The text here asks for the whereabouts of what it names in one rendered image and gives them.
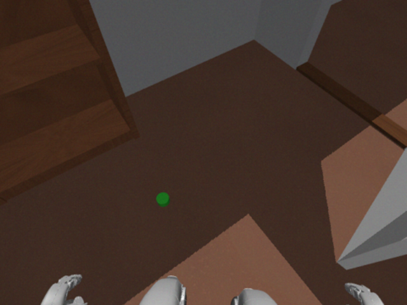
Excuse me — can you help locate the left robot hand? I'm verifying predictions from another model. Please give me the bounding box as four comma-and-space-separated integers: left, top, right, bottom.
41, 274, 88, 305

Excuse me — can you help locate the bookshelf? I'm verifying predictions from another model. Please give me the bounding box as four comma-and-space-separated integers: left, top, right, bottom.
0, 0, 140, 206

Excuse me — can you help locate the tin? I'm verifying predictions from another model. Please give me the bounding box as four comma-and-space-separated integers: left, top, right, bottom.
156, 193, 170, 207

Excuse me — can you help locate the right robot hand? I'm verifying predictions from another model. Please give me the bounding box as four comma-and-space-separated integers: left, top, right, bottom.
345, 283, 384, 305

